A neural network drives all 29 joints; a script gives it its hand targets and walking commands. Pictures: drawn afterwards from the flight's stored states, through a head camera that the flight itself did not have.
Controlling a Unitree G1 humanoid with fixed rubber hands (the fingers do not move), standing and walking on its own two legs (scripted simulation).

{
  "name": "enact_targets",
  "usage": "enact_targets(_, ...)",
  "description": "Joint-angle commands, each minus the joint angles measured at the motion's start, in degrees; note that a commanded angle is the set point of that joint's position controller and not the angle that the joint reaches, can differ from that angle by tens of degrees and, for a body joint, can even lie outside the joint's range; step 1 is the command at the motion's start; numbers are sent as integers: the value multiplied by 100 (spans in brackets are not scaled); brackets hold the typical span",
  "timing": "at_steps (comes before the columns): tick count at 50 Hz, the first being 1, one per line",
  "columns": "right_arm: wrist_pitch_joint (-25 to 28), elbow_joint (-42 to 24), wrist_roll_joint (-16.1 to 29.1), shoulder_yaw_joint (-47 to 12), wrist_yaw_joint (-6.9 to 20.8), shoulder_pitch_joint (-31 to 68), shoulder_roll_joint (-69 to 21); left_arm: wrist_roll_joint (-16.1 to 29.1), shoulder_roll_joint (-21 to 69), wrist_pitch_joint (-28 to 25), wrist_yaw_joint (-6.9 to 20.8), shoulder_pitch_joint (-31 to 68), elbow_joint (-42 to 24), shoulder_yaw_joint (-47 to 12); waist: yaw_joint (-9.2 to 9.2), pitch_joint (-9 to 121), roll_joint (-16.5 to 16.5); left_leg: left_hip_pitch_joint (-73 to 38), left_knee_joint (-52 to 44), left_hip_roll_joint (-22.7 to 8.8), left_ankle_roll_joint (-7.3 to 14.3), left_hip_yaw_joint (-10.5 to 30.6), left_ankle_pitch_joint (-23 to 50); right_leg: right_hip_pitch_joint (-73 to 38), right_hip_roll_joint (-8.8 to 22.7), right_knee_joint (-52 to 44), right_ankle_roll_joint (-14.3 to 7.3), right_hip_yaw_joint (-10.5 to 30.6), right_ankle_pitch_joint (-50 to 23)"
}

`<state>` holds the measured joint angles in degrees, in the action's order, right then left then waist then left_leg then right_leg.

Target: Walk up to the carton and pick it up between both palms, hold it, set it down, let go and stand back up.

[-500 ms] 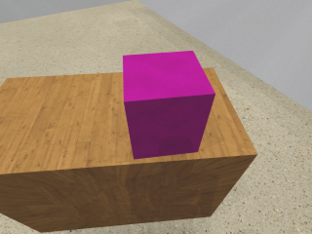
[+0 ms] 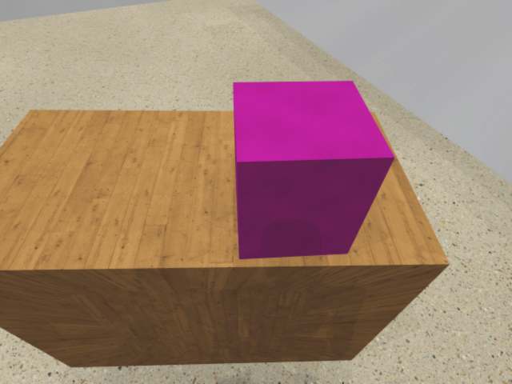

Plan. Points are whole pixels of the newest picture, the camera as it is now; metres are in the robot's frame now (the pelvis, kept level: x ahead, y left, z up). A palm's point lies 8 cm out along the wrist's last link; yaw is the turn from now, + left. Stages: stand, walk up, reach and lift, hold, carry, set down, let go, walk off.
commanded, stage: walk up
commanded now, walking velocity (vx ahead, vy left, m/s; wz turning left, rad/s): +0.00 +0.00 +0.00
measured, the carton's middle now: (293, 173) +0.46 -0.05 +0.07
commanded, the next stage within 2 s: stand in 0.18 s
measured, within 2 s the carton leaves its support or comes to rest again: neither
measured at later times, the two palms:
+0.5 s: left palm out of the picture -0.02 +0.21 -0.14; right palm out of the picture -0.03 -0.18 -0.14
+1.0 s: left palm (155, 376) +0.17 +0.17 -0.09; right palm (368, 383) +0.16 -0.17 -0.10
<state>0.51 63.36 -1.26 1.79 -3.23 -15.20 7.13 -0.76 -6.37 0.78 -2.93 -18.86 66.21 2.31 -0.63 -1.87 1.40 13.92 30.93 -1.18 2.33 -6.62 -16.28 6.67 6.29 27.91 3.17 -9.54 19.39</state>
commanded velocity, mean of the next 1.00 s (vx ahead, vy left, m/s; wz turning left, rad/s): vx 0.00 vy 0.00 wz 0.00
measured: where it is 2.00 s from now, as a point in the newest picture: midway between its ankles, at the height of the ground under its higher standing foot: outside the picture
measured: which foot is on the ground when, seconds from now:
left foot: down 0.00-1.00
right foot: down 0.00-1.00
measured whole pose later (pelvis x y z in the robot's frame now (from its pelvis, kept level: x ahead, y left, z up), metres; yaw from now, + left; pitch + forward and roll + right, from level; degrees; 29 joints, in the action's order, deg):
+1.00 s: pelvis -0.02 -0.03 +0.01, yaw +2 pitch +6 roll -1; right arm -18.6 53.4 8.7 -3.4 -7.6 6.9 0.4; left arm -2.5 -6.2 32.9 2.5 7.9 41.4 4.7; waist -0.1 2.7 1.5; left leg 19.4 20.9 -1.8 -0.4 -0.5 -7.1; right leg 11.5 -1.3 16.7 0.1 1.6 10.7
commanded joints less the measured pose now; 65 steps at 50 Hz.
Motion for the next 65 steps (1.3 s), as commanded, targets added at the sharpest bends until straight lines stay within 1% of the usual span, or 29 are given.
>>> enact_targets(1,55,-19,71,-16,12,-522,395,-22,-248,-30,74,-634,15,-4,38,-399,-586,-421,-1476,-846,120,1117,1679,278,83,-717,-118,370,-837)
enact_targets(2,81,22,100,-17,14,-597,381,-17,-247,-60,90,-645,40,-22,61,-276,-531,-608,-1390,-723,72,937,2079,170,152,-835,-113,410,-1034)
enact_targets(4,130,76,105,-7,33,-659,368,19,-284,-93,82,-652,74,-44,73,-118,-435,-930,-1292,-643,44,772,2435,125,208,-977,-85,408,-1077)
enact_targets(16,158,179,94,19,77,-785,416,10,-268,-108,23,-613,177,-115,64,-346,-86,-749,-1424,-562,69,685,2044,63,341,-1108,-36,318,-987)
enact_targets(30,165,260,87,18,81,-953,231,14,-223,-139,5,-670,207,-124,97,-430,-73,-711,-1347,-525,59,612,1988,103,355,-1173,-58,305,-1072)
enact_targets(31,-301,-3054,619,560,2,5690,716,828,-1446,789,305,6669,-2891,-339,533,-162,1563,1310,-693,-355,-36,804,628,2931,-665,-197,-267,1172,-923)
enact_targets(32,-1240,-1658,284,1116,187,3055,441,662,-1627,1524,-79,4254,-2006,-817,466,513,211,540,-283,185,-326,206,-1207,1319,-546,490,-607,378,845)
enact_targets(33,-1513,-2411,354,809,391,3408,283,808,-955,2023,-246,4220,-2573,-745,210,474,355,873,-372,-35,-200,307,-1174,2015,-622,537,-649,446,620)
enact_targets(34,-1848,-2591,320,696,508,3359,253,1120,-793,2501,-360,4240,-2907,-746,32,1183,106,737,-168,-45,-161,465,-1000,1657,-505,749,-689,643,291)
enact_targets(35,-2212,-2664,489,444,570,3220,157,1561,-869,3021,-387,4034,-3237,-759,37,1664,26,773,11,-100,-98,661,-366,1577,-390,850,-726,844,-376)
enact_targets(36,-2568,-2516,757,170,583,3022,-39,1878,-1014,3493,-329,3808,-3455,-787,22,2200,-306,607,323,-124,-137,779,912,1455,-336,936,-784,979,-1140)
enact_targets(37,-2877,-2284,1028,8,556,2750,-187,1997,-1070,3730,-213,3552,-3297,-793,75,2496,-660,336,623,-100,-242,810,1981,1498,-431,1004,-797,976,-1636)
enact_targets(38,-3056,-1900,1241,-117,475,2433,-147,1894,-1113,3774,-95,3418,-2861,-831,99,2738,-913,448,830,-57,-405,838,2947,1384,-606,1147,-830,852,-2270)
enact_targets(39,-3140,-1448,1345,-136,337,2188,-125,1640,-1113,3710,39,3301,-2132,-708,143,2888,-1063,485,995,-41,-550,856,3652,1324,-766,1215,-801,757,-2775)
enact_targets(40,-3183,-1055,1417,-163,159,1983,-108,1296,-975,3589,193,3149,-1449,-519,183,2948,-1079,410,892,-68,-695,886,3966,1290,-902,1033,-745,680,-2818)
enact_targets(41,-3141,-760,1507,-276,-59,1523,-418,961,-693,3292,449,2941,-959,-274,548,3052,-1085,-225,530,-85,-797,1067,4067,1934,-1025,467,-543,723,-2195)
enact_targets(42,-2878,-979,1463,-248,-158,1692,-218,748,-646,3094,547,2791,-1139,-323,128,2973,-1135,-665,69,-63,-722,846,3541,1350,-1015,-264,-599,831,-2001)
enact_targets(43,-2644,-772,1249,-182,-243,1554,-41,406,-712,3076,535,2563,-1318,-327,205,2689,-1112,-914,-292,-101,-686,932,3709,997,-1097,-464,-641,904,-2212)
enact_targets(44,-2415,-580,1188,-160,-347,1618,139,77,-675,3107,528,2430,-1635,-105,89,2770,-1192,-1300,-619,-59,-706,973,3836,722,-1134,-772,-685,1037,-2068)
enact_targets(45,-2152,-477,1123,-164,-397,1777,249,-78,-618,3231,509,2365,-1952,43,83,2433,-1238,-1542,-631,-14,-682,989,4065,890,-1143,-936,-716,1107,-2267)
enact_targets(46,-1966,-551,1087,-199,-465,1966,415,-169,-567,3274,523,2314,-2135,319,72,2409,-1021,-1858,-759,-30,-665,1018,4136,988,-1181,-1124,-670,1174,-2248)
enact_targets(47,-1821,-702,1064,-316,-522,2029,480,-291,-737,3312,521,2213,-2403,449,-56,2101,-1005,-1781,-856,54,-623,933,4080,837,-1153,-1287,-664,1182,-2269)
enact_targets(50,-1726,-1748,710,-339,-634,1928,559,-475,-727,3287,504,2153,-3253,640,-161,1493,-517,-1566,-1191,156,-515,804,3479,690,-1115,-1527,-521,1106,-2222)
enact_targets(53,-1739,-2967,451,-173,-642,1978,337,-350,-667,3098,433,2513,-3965,442,-175,1153,-143,-1157,-1313,170,-337,623,2486,914,-954,-1497,-402,1053,-1630)
enact_targets(55,-1914,-3658,340,-45,-579,2387,78,1,-745,3036,297,3321,-4267,237,-100,1078,158,-641,-1294,97,-128,454,1337,1260,-714,-1286,-302,1051,-940)
enact_targets(57,-2183,-4020,418,-22,-488,2547,-124,417,-835,3056,156,3803,-4543,65,-41,1213,341,-310,-1153,11,11,332,727,1414,-489,-1020,-209,1061,-469)
enact_targets(59,-2356,-4227,593,-107,-399,2411,-207,763,-974,3053,85,3824,-4786,-60,-11,1547,355,-300,-1010,-12,47,313,793,1367,-372,-861,-173,1133,-533)
enact_targets(61,-2452,-4385,751,-240,-357,2096,-236,975,-1135,3009,91,3550,-4910,-142,-13,1846,270,-417,-957,23,43,347,1169,1169,-316,-843,-151,1230,-941)
enact_targets(65,-2558,-4553,1042,-556,-474,1226,-206,916,-1382,2955,292,2548,-4824,-99,-133,1908,3,-782,-1104,99,-103,416,2119,693,-325,-1082,-117,1328,-1836)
